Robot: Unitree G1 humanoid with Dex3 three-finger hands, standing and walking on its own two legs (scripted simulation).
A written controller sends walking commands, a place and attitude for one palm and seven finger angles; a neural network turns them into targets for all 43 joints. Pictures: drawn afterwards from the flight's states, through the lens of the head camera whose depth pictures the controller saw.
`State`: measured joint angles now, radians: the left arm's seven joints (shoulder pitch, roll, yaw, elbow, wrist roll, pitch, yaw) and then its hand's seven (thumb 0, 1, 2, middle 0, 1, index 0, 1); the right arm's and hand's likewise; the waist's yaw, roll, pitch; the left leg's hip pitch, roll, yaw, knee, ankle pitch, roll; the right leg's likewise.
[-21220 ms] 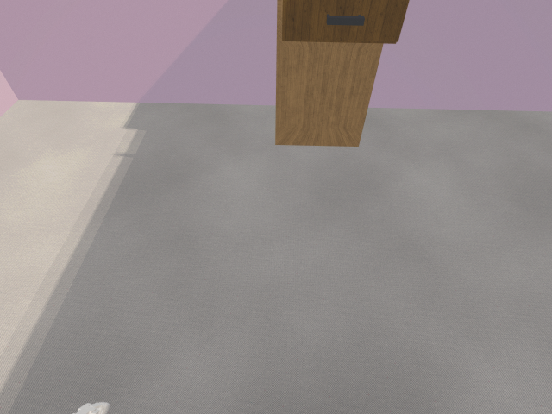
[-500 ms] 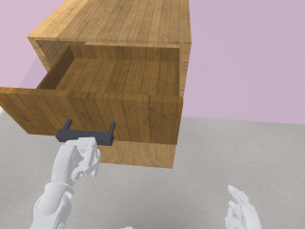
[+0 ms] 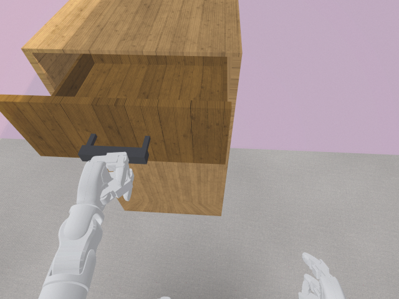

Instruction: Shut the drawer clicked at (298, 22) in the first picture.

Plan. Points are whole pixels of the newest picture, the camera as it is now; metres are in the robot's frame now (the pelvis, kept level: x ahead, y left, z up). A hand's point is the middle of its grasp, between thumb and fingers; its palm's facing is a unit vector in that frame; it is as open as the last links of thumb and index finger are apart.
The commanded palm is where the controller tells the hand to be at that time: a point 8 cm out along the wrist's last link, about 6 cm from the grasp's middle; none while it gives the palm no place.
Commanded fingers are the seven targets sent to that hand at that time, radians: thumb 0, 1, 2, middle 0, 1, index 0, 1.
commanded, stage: push the drawer shut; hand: left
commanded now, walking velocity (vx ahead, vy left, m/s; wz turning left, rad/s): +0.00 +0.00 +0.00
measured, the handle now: (117, 146) +0.40 +0.19 +0.08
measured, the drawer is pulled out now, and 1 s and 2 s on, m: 0.17 0.05 0.00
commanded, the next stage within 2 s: pull the fist back off the drawer in 1.64 s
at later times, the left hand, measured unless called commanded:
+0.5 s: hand (137, 156) +0.38 +0.14 +0.08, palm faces -0.04 -1.00 -0.06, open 3.3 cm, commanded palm +0.36 +0.19 +0.08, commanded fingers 0.00 0.90 0.90 -1.40 -1.60 -1.40 -1.60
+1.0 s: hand (144, 134) +0.44 +0.14 +0.08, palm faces -0.04 -1.00 -0.05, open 3.4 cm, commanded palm +0.43 +0.19 +0.08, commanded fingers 0.00 0.90 0.90 -1.40 -1.60 -1.40 -1.60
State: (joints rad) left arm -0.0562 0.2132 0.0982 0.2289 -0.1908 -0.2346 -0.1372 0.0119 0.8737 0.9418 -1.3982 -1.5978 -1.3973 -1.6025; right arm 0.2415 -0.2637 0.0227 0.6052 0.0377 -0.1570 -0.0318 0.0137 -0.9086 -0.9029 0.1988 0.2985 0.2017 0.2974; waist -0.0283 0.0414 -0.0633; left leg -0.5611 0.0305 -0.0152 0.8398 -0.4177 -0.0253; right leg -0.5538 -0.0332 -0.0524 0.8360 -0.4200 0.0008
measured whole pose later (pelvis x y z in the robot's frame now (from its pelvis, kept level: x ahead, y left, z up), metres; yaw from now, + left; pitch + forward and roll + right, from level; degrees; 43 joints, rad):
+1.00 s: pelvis -0.01 +0.00 +0.00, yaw -1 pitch +12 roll +0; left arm -0.65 0.28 0.21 0.93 -0.14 -0.37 -0.12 0.05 0.90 0.96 -1.40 -1.60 -1.40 -1.60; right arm 0.32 -0.26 0.01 0.68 0.03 -0.04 -0.01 0.01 -0.91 -0.90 0.20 0.30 0.20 0.30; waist -0.09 0.03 -0.07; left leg -0.66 0.04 0.00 0.85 -0.40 -0.02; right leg -0.66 -0.02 -0.03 0.83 -0.39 0.00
